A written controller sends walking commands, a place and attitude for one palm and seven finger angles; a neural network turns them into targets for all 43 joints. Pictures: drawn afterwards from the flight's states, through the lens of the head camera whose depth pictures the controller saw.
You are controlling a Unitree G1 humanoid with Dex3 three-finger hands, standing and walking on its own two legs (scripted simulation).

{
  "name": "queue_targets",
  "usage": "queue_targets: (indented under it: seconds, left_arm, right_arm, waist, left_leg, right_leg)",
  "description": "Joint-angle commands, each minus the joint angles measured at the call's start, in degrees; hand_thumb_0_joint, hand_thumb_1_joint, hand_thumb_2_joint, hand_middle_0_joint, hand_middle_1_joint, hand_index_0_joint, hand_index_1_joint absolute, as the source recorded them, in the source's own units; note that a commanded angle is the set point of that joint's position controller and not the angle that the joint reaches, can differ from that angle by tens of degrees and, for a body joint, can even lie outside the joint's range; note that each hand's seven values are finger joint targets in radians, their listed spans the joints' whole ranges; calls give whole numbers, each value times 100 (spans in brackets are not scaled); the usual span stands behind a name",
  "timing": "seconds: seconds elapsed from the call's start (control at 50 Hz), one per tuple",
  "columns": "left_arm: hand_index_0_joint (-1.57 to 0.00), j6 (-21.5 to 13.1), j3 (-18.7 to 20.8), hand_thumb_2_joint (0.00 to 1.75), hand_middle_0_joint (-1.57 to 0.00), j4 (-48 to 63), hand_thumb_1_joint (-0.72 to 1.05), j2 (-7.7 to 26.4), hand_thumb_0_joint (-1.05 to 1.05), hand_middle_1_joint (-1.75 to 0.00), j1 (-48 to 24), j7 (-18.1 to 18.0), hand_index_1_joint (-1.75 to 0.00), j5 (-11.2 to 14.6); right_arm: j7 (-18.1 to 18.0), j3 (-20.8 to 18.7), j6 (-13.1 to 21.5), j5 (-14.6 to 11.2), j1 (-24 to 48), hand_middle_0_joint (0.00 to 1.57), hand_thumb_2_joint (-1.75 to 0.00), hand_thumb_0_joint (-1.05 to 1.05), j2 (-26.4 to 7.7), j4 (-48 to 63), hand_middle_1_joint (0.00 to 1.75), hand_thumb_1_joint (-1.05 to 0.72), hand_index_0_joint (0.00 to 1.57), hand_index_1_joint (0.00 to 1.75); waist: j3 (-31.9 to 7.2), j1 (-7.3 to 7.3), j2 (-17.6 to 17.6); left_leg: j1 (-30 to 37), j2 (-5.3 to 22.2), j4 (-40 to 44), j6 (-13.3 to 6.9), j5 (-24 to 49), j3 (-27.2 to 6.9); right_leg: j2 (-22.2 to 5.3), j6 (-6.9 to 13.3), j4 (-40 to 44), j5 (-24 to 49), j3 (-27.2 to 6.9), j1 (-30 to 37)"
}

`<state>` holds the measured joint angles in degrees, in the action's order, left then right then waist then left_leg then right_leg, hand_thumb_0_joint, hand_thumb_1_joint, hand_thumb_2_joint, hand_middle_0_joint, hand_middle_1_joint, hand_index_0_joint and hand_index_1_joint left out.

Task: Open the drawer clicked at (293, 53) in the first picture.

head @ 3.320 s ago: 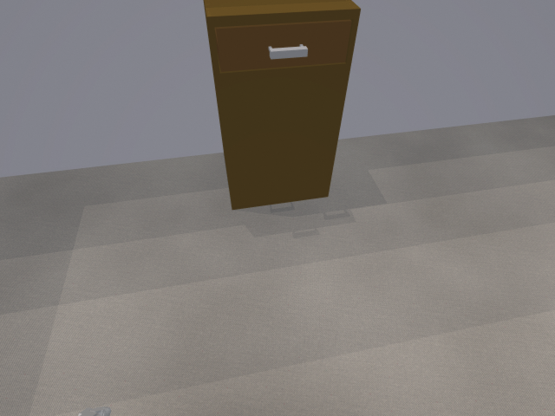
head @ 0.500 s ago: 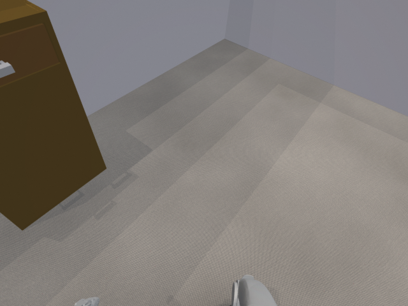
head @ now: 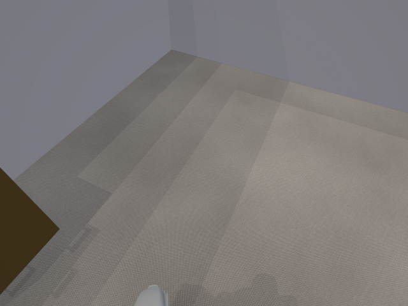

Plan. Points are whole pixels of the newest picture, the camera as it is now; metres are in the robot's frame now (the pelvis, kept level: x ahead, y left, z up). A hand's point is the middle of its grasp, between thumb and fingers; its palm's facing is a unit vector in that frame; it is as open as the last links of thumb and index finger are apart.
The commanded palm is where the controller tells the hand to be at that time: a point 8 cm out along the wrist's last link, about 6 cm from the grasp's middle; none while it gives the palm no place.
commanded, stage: walk to a spot facing it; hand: left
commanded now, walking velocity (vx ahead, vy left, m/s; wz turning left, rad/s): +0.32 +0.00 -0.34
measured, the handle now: out of the picture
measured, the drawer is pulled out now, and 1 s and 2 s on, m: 0.00 0.00 0.00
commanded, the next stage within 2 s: turn to face it in 0.46 s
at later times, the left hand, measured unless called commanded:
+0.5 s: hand (121, 261) +0.25 +0.22 -0.17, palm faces -0.20 -0.97 -0.16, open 7.4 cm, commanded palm none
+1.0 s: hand (160, 227) +0.34 +0.13 -0.17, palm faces -0.17 -0.97 -0.15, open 7.3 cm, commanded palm none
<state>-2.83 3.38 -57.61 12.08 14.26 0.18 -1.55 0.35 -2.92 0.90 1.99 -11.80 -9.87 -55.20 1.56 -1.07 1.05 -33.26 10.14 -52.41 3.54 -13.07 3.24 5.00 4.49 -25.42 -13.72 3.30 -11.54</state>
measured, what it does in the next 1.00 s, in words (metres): walks ahead: left foot, then right foot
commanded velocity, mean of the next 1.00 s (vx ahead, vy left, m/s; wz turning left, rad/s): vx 0.04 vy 0.00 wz -0.03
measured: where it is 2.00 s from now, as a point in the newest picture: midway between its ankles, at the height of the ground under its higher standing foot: outside the picture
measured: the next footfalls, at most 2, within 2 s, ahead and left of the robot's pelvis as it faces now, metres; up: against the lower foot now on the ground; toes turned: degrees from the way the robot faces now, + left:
left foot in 0.12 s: +0.18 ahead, +0.15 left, +0.00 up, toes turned +6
right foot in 0.64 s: +0.24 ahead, -0.12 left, +0.00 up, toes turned -27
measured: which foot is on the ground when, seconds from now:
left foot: up 0.00-0.10, down 0.12-0.64, up 0.66-1.00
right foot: down 0.00-0.14, up 0.16-0.62, down 0.64-1.00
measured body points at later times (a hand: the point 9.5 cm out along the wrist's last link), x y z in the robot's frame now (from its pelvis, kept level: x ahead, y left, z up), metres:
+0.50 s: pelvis +0.15 +0.05 +0.01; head +0.18 +0.06 +0.45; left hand +0.26 +0.27 -0.16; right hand +0.10 -0.19 -0.13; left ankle +0.14 +0.14 -0.74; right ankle +0.18 -0.10 -0.67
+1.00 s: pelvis +0.19 +0.00 -0.01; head +0.21 +0.01 +0.44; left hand +0.35 +0.19 -0.15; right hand +0.16 -0.22 -0.16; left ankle +0.22 +0.11 -0.71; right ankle +0.20 -0.10 -0.74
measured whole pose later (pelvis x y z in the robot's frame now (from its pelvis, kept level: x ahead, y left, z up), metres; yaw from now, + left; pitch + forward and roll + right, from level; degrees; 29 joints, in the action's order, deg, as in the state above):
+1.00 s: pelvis +0.19 +0.00 -0.01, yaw -9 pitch -1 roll -1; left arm 0.6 2.1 -54.3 7.3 5.6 -1.5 -1.8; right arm 0.2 -3.0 -3.6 1.2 -15.3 -8.3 -57.7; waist 3.3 -2.4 -0.6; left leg -22.0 5.7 -48.2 2.9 -25.4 7.6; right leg -6.0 2.1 -33.2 -15.6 17.5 -15.8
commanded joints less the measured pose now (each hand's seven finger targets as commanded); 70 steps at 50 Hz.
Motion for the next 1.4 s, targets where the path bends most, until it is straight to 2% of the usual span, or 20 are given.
queue_targets:
  seconds: [0.0,0.08,0.1,0.12,0.14,0.2,0.28,0.5,0.56,0.58,0.6,0.62,0.64,0.74,0.98,1.0,1.04,1.08,1.16,1.38]
  left_arm:
    - [-20,-96,145,90,-20,230,90,774,0,-30,405,-13,-30,13]
    - [-20,-24,183,90,-20,236,90,787,0,-30,387,-10,-30,63]
    - [-20,-11,170,90,-20,324,90,551,0,-30,400,24,-30,93]
    - [-20,-27,109,90,-20,436,90,257,0,-30,522,86,-30,120]
    - [-20,14,151,90,-20,425,90,536,0,-30,303,44,-30,25]
    - [-20,114,199,90,-20,347,90,335,0,-30,140,181,-30,-25]
    - [-20,362,221,90,-20,214,90,86,0,-30,599,160,-30,-1]
    - [-20,481,212,90,-20,782,90,-48,0,-30,-678,148,-30,-6]
    - [-20,365,179,90,-20,776,90,17,0,-30,-542,83,-30,-41]
    - [-20,279,186,90,-20,630,90,97,0,-30,-1,45,-30,-57]
    - [-20,165,237,90,-20,413,90,517,0,-30,574,-31,-30,-95]
    - [-20,71,335,90,-20,196,90,1087,0,-30,1067,-114,-30,-51]
    - [-20,85,224,90,-20,162,90,1070,0,-30,1033,-144,-30,93]
    - [-20,163,24,90,-20,422,90,519,0,-30,-640,-244,-30,38]
    - [-20,343,256,90,-20,632,90,693,0,-30,-584,-254,-30,10]
    - [-20,382,257,90,-20,684,90,628,0,-30,-590,-233,-30,52]
    - [-20,455,174,90,-20,1108,90,160,0,-30,-817,-153,-30,97]
    - [-20,466,222,90,-20,1138,90,230,0,-30,-1117,-120,-30,8]
    - [-20,450,259,90,-20,758,90,417,0,-30,-463,-48,-30,41]
    - [-20,439,163,90,-20,969,90,503,0,-30,-406,-122,-30,119]
  right_arm:
    - [84,-62,187,-42,182,20,-90,0,-342,402,30,-90,20,30]
    - [-21,-113,312,-54,-315,20,-90,0,-629,240,30,-90,20,30]
    - [-96,-222,367,-5,-1073,20,-90,0,-1100,66,30,-90,20,30]
    - [-107,-326,339,41,-1633,20,-90,0,-1709,-38,30,-90,20,30]
    - [-137,-252,294,-6,-1531,20,-90,0,-1457,-33,30,-90,20,30]
    - [-172,-58,343,-49,-641,20,-90,0,-826,180,30,-90,20,30]
    - [-227,-25,373,-103,-574,20,-90,0,-646,99,30,-90,20,30]
    - [-202,-234,117,-29,-901,20,-90,0,-815,-82,30,-90,20,30]
    - [-180,-262,58,-31,-1034,20,-90,0,-850,-150,30,-90,20,30]
    - [-170,-239,60,-57,-967,20,-90,0,-848,-161,30,-90,20,30]
    - [-127,-178,63,-122,-1101,20,-90,0,-659,-163,30,-90,20,30]
    - [-121,-48,63,-178,-1061,20,-90,0,-204,-1,30,-90,20,30]
    - [-214,-13,-46,-190,-957,20,-90,0,-257,4,30,-90,20,30]
    - [-179,6,-281,-136,-1090,20,-90,0,-163,-401,30,-90,20,30]
    - [12,-152,-284,-84,-705,20,-90,0,-263,142,30,-90,20,30]
    - [23,-190,-251,-74,-917,20,-90,0,-393,117,30,-90,20,30]
    - [-28,-402,-194,13,-1223,20,-90,0,-1379,265,30,-90,20,30]
    - [-119,-393,-143,-13,-963,20,-90,0,-1352,266,30,-90,20,30]
    - [-147,-278,-56,-73,-145,20,-90,0,-1140,524,30,-90,20,30]
    - [-52,-426,-227,-56,-108,20,-90,0,-1527,567,30,-90,20,30]
  waist:
    - [225,237,-703]
    - [-38,-65,-268]
    - [-466,-375,582]
    - [-802,-456,1905]
    - [-694,-524,1504]
    - [243,-38,401]
    - [-40,210,729]
    - [241,-141,969]
    - [-5,-96,890]
    - [-336,234,627]
    - [-914,458,-230]
    - [-1480,583,-1597]
    - [-1647,532,-1033]
    - [-294,-43,-837]
    - [-255,-21,-709]
    - [-315,-151,-199]
    - [-74,-404,2107]
    - [-286,-319,1238]
    - [-475,25,605]
    - [-590,-116,902]
  left_leg:
    - [624,-296,1065,-84,-9,123]
    - [2516,-561,2541,-153,117,298]
    - [3774,265,3020,-426,-132,-745]
    - [4536,1870,3618,-1001,-170,-2374]
    - [3919,2025,3951,-1088,-982,-2547]
    - [2583,1413,4059,-881,-36,-1029]
    - [2425,1023,3719,-734,2217,465]
    - [2912,1205,3145,-899,2595,1256]
    - [2912,1208,2421,-791,3118,1198]
    - [2845,1045,1708,-622,3297,1298]
    - [1913,698,581,-352,2310,1362]
    - [497,-215,-842,-46,-1878,1233]
    - [690,-271,-1214,-79,-2484,123]
    - [1040,-276,-921,-53,-1490,-116]
    - [1611,-444,1382,-139,-616,487]
    - [2060,-410,2134,-208,-105,331]
    - [2160,1601,3771,-1405,1169,-2791]
    - [1994,1252,3786,-1389,258,-2703]
    - [2185,449,3524,-1117,861,-1406]
    - [2402,280,3235,-1316,1323,-2205]
  right_leg:
    - [-1672,665,1170,23,-1560,-286]
    - [-1324,357,3,811,-1409,-620]
    - [-807,81,-1404,534,-1006,-1413]
    - [-238,-256,-3237,-1827,-80,-2573]
    - [-506,-282,-4163,-1880,-453,-2666]
    - [-1016,-409,-4600,-742,-385,-2623]
    - [-1048,-646,-4542,-132,-178,-2238]
    - [-957,-659,-2118,-247,380,-1962]
    - [-696,-470,-1243,-253,524,-1089]
    - [-633,-413,-502,398,508,-347]
    - [-1262,-222,-178,2163,-147,1133]
    - [-2862,506,-245,5209,-1882,2241]
    - [-2984,854,-139,5725,-1513,1853]
    - [-2469,473,564,2743,-261,-161]
    - [-2671,45,-12,543,529,-443]
    - [-2479,-183,-575,98,711,-763]
    - [-1146,-856,-3114,-2403,770,-2381]
    - [-1126,-773,-4374,-1630,-182,-2646]
    - [-1123,-893,-4089,-655,-230,-2221]
    - [-713,-898,-1903,-1220,-203,-1269]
